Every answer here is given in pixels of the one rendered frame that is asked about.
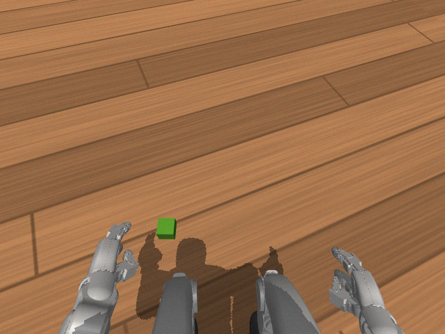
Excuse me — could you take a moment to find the left robot arm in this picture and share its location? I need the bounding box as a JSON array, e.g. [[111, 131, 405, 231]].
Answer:
[[58, 271, 119, 334]]

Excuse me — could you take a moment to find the right robot arm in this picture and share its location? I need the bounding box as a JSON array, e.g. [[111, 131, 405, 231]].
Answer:
[[359, 307, 405, 334]]

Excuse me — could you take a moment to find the right robot hand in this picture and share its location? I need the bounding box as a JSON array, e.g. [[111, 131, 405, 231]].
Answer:
[[329, 247, 385, 318]]

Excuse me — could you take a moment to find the left robot hand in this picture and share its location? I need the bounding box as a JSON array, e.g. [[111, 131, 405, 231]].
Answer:
[[87, 222, 139, 283]]

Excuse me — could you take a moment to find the cube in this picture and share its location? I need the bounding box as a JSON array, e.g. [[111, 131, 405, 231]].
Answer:
[[156, 218, 177, 239]]

